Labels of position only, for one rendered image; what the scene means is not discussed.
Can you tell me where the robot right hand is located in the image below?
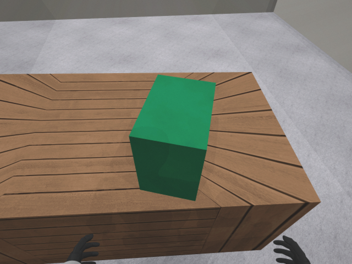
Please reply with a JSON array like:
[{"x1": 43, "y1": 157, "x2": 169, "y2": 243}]
[{"x1": 273, "y1": 235, "x2": 311, "y2": 264}]

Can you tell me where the carton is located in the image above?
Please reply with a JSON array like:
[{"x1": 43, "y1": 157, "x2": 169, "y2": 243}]
[{"x1": 129, "y1": 75, "x2": 216, "y2": 201}]

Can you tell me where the robot left hand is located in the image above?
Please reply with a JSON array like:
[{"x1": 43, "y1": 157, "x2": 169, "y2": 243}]
[{"x1": 66, "y1": 234, "x2": 100, "y2": 264}]

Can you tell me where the pedestal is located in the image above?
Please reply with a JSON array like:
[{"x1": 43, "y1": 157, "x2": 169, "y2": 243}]
[{"x1": 0, "y1": 72, "x2": 321, "y2": 264}]

